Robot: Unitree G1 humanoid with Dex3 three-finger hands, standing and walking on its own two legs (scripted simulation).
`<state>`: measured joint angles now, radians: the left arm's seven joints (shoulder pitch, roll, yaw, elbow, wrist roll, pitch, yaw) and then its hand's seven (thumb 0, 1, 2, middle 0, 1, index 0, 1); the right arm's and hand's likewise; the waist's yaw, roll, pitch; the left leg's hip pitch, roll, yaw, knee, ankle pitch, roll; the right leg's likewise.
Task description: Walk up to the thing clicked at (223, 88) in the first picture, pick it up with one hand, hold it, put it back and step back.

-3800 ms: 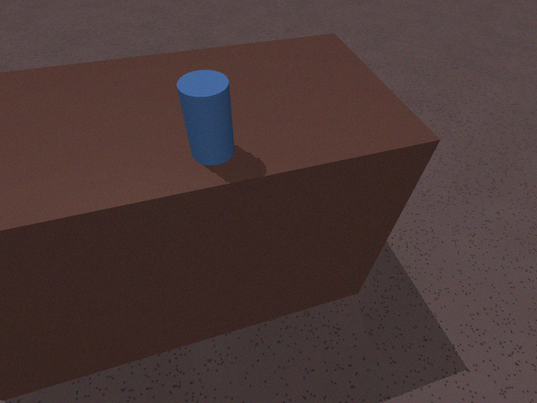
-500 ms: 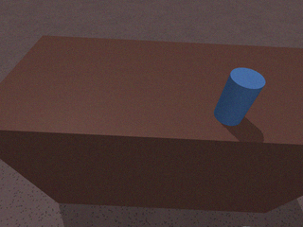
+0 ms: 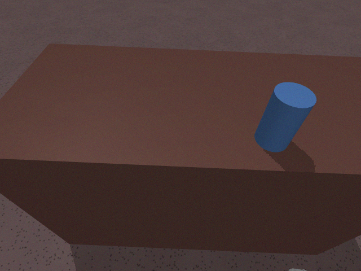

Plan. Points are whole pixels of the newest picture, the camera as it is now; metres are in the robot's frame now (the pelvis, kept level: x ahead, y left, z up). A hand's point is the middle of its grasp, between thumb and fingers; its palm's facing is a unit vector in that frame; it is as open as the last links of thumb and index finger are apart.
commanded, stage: stand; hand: right
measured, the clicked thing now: (281, 119) +0.43 -0.24 +0.10
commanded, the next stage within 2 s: none
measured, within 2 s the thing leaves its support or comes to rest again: neither
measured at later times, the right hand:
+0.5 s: hand out of the picture +0.08 -0.25 -0.16, palm faces -0.04 +0.94 -0.33, open 7.4 cm
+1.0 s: hand out of the picture +0.08 -0.25 -0.16, palm faces -0.03 +0.94 -0.34, open 7.4 cm
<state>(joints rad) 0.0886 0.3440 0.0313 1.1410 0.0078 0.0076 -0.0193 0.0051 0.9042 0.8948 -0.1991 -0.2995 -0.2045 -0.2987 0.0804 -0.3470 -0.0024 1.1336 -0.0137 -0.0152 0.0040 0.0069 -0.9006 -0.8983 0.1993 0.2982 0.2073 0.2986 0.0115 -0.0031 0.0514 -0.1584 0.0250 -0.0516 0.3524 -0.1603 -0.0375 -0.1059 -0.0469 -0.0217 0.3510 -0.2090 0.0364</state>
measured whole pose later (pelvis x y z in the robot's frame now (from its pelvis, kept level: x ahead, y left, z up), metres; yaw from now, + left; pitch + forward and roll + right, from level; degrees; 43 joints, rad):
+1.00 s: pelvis +0.00 +0.00 +0.00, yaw -1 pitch -3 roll +0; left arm 0.12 0.36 0.01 1.12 0.01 -0.01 -0.01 0.01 0.90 0.89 -0.20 -0.30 -0.21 -0.30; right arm 0.11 -0.35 0.01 1.12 -0.01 -0.01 0.01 0.01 -0.90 -0.90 0.20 0.30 0.21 0.30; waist 0.01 0.00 0.05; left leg -0.14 0.03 -0.04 0.35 -0.17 -0.04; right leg -0.09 -0.04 -0.01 0.34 -0.21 0.04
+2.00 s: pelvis +0.01 +0.00 +0.00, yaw -1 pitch -2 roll +0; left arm 0.13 0.36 0.01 1.12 0.01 0.00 -0.01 0.01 0.90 0.89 -0.20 -0.30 -0.20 -0.30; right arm 0.12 -0.35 0.01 1.12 -0.01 -0.01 0.01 0.01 -0.90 -0.90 0.20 0.30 0.21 0.30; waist 0.01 0.00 0.06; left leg -0.15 0.03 -0.04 0.35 -0.17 -0.03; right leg -0.10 -0.05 -0.01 0.35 -0.21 0.04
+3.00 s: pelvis +0.02 +0.00 -0.01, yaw -3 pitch -1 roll +0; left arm 0.25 0.22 0.13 0.61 -0.03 -0.09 0.04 -0.01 -0.49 0.03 -0.07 -0.05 -0.07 -0.05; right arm 0.41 -0.30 -0.23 0.03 0.05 -0.12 -0.04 0.00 0.51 -0.05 0.04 0.05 0.05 0.06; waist -0.04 -0.05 -0.01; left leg -0.16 0.04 0.01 0.43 -0.25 -0.04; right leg -0.13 -0.04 0.04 0.43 -0.28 0.04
